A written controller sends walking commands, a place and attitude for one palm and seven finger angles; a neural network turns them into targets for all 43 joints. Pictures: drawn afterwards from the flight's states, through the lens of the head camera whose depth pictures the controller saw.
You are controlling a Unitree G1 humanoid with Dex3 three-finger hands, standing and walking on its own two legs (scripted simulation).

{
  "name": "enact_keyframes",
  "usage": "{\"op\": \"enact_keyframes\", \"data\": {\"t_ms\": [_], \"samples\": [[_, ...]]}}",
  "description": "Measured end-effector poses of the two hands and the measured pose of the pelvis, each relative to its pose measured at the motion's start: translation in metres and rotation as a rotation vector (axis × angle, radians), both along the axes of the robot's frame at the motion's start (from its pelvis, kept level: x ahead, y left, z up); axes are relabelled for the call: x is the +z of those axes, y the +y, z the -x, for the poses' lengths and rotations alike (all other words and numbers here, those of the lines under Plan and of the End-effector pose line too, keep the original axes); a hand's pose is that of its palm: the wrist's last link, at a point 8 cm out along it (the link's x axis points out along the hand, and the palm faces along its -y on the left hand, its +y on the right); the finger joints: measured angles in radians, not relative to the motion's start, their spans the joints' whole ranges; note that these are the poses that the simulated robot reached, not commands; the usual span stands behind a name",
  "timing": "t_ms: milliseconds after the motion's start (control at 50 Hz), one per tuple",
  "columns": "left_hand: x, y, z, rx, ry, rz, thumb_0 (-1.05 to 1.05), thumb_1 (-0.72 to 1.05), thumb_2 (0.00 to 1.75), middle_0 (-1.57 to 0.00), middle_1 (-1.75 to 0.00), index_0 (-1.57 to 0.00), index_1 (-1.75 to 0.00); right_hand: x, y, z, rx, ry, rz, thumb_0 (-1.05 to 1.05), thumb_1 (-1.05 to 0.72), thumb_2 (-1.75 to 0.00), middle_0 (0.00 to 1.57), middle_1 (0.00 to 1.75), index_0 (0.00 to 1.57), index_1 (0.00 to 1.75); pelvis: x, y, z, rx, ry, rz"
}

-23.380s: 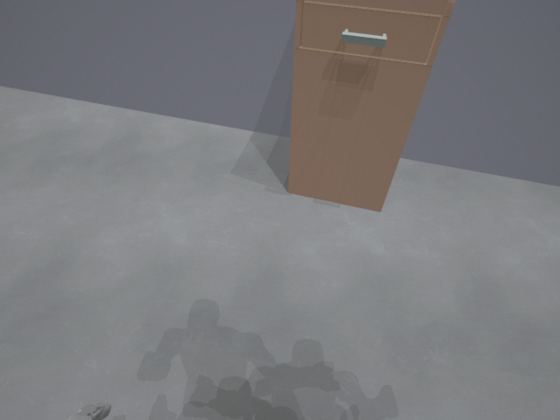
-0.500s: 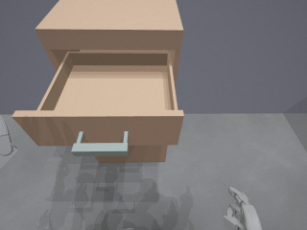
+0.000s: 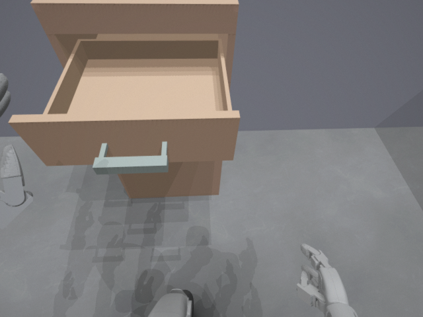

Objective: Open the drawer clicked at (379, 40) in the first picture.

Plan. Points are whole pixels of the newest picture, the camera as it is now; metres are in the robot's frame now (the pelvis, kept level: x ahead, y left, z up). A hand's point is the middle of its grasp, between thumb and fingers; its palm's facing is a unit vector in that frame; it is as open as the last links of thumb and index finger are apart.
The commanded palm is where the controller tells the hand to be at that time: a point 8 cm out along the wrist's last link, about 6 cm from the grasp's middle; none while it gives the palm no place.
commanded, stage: step back with the hand held close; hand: left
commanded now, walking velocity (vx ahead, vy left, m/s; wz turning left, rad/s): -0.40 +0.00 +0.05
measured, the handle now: (133, 156) +0.39 +0.19 +0.05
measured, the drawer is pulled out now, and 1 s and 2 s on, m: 0.30 0.30 0.30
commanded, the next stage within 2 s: stop stepping back and stand still in 0.10 s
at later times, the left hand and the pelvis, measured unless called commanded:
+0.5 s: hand out of the picture +0.07 +0.20 +0.24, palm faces +0.43 -0.77 -0.48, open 7.4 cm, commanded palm +0.02 +0.25 +0.24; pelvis -0.11 -0.03 +0.01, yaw +0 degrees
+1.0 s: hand out of the picture +0.04 +0.22 +0.23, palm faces +0.49 -0.78 -0.40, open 7.4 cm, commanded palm none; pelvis -0.14 -0.02 +0.01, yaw +2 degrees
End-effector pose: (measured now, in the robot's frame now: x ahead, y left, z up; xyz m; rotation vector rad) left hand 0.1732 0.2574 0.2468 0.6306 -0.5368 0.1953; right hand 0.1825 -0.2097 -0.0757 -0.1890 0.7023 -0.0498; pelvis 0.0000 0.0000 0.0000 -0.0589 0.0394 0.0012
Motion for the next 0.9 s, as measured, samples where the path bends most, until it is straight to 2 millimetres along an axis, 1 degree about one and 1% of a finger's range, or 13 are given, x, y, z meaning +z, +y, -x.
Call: {"op": "enact_keyframes", "data": {"t_ms": [60, 120, 180, 220, 320, 380, 420, 500, 600, 660, 720, 820, 900], "samples": [[0.003, -0.003, 0.013, -0.007, 0.022, -0.01, 0.01, 0.89, 0.9, -0.22, -0.3, -0.22, -0.3, 0.007, -0.011, 0.016, -0.049, 0.029, 0.016, 0.01, -0.91, -0.9, 0.2, 0.3, 0.21, 0.3, 0.006, -0.003, 0.004, -0.007, 0.01, -0.039], [0.001, 0.005, 0.022, 0.032, 0.034, -0.01, 0.01, 0.88, 0.9, -0.22, -0.3, -0.22, -0.3, 0.013, -0.02, 0.029, -0.079, 0.042, 0.057, 0.01, -0.91, -0.9, 0.2, 0.3, 0.21, 0.3, 0.009, -0.002, 0.011, -0.001, 0.025, -0.052], [-0.004, 0.013, 0.031, 0.051, 0.031, -0.002, 0.01, 0.89, 0.9, -0.22, -0.3, -0.22, -0.3, 0.014, -0.028, 0.04, -0.096, 0.034, 0.081, 0.01, -0.91, -0.9, 0.2, 0.3, 0.21, 0.3, 0.006, -0.001, 0.028, 0.01, 0.025, -0.054], [-0.008, 0.012, 0.04, 0.057, 0.053, 0.015, 0.01, 0.89, 0.9, -0.22, -0.3, -0.22, -0.3, 0.018, -0.03, 0.049, -0.084, 0.023, 0.083, 0.01, -0.91, -0.9, 0.2, 0.3, 0.2, 0.3, 0.007, -0.003, 0.042, 0.0, 0.021, -0.062], [-0.006, -0.01, 0.078, 0.035, 0.086, 0.005, 0.01, 0.89, 0.9, -0.22, -0.3, -0.21, -0.3, 0.021, -0.033, 0.081, -0.059, -0.029, 0.045, 0.01, -0.91, -0.9, 0.2, 0.3, 0.2, 0.3, 0.006, -0.014, 0.074, -0.013, 0.005, -0.051], [0.0, -0.024, 0.106, 0.03, 0.077, -0.034, 0.01, 0.89, 0.9, -0.22, -0.3, -0.21, -0.3, 0.014, -0.037, 0.103, -0.056, -0.031, 0.022, 0.01, -0.91, -0.9, 0.2, 0.3, 0.21, 0.3, 0.002, -0.023, 0.093, -0.007, -0.021, -0.04], [0.005, -0.028, 0.121, 0.045, 0.059, -0.028, 0.01, 0.89, 0.9, -0.22, -0.3, -0.22, -0.3, 0.01, -0.041, 0.12, -0.066, -0.002, 0.014, 0.01, -0.91, -0.9, 0.2, 0.3, 0.21, 0.3, 0.004, -0.027, 0.102, -0.001, -0.032, -0.042], [0.009, -0.018, 0.143, 0.126, 0.005, 0.039, 0.01, 0.88, 0.9, -0.22, -0.3, -0.22, -0.3, 0.006, -0.051, 0.155, -0.094, 0.068, 0.029, 0.01, -0.91, -0.9, 0.2, 0.3, 0.21, 0.3, 0.011, -0.03, 0.111, 0.005, -0.033, -0.07], [-0.005, -0.002, 0.157, 0.198, -0.01, 0.128, 0.01, 0.89, 0.9, -0.22, -0.3, -0.21, -0.3, 0.003, -0.063, 0.182, -0.101, 0.083, 0.078, 0.01, -0.91, -0.9, 0.2, 0.3, 0.21, 0.3, 0.009, -0.027, 0.126, 0.048, -0.031, -0.053], [-0.013, -0.001, 0.166, 0.198, 0.036, 0.139, 0.01, 0.89, 0.9, -0.21, -0.3, -0.21, -0.3, 0.007, -0.064, 0.192, -0.109, 0.078, 0.082, 0.01, -0.91, -0.9, 0.2, 0.3, 0.21, 0.3, 0.01, -0.025, 0.136, 0.033, -0.048, -0.059], [-0.013, -0.005, 0.175, 0.18, 0.053, 0.115, 0.01, 0.89, 0.9, -0.21, -0.3, -0.21, -0.3, 0.011, -0.061, 0.196, -0.105, 0.049, 0.081, 0.01, -0.91, -0.9, 0.2, 0.3, 0.2, 0.3, 0.011, -0.025, 0.141, 0.03, -0.055, -0.057], [-0.002, -0.009, 0.185, 0.163, 0.0, 0.072, 0.01, 0.89, 0.9, -0.22, -0.3, -0.21, -0.3, 0.01, -0.052, 0.192, -0.08, 0.015, 0.062, 0.01, -0.91, -0.9, 0.2, 0.3, 0.2, 0.3, 0.009, -0.025, 0.146, 0.037, -0.066, -0.057], [0.0, -0.004, 0.185, 0.181, -0.031, 0.079, 0.01, 0.89, 0.9, -0.22, -0.3, -0.21, -0.3, 0.007, -0.044, 0.184, -0.064, 0.006, 0.039, 0.01, -0.91, -0.9, 0.2, 0.3, 0.21, 0.3, 0.007, -0.024, 0.146, 0.036, -0.067, -0.054]]}}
